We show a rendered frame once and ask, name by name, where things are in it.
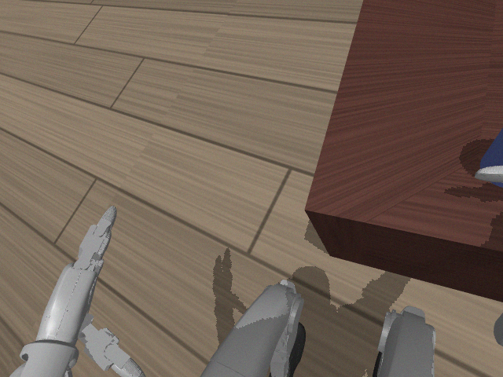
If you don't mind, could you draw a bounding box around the right robot hand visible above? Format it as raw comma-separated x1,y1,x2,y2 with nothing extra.
475,166,503,183

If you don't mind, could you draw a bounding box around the left robot hand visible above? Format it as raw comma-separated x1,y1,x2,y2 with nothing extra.
36,206,145,377

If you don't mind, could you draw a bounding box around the left robot foot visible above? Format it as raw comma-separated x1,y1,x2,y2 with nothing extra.
269,322,306,377

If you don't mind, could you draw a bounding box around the bottle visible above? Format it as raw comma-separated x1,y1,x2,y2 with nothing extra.
480,128,503,188

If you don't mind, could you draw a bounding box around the left robot arm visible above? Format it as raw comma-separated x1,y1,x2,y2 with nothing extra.
10,340,79,377

